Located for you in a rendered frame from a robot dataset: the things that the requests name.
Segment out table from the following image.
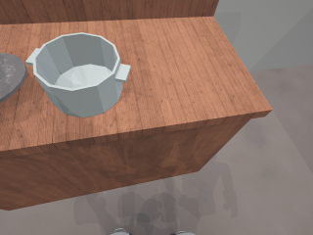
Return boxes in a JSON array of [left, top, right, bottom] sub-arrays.
[[0, 0, 273, 211]]

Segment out left robot shin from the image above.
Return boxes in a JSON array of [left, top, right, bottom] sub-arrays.
[[114, 228, 126, 233]]

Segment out pot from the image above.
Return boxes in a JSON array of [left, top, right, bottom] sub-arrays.
[[25, 32, 131, 118]]

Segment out lid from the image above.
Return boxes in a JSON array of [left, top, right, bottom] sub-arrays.
[[0, 52, 27, 103]]

